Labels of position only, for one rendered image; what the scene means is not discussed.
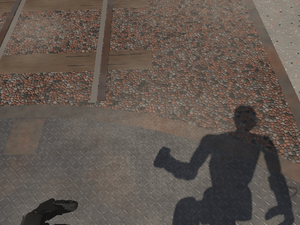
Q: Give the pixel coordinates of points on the robot left hand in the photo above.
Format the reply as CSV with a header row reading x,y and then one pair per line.
x,y
48,210

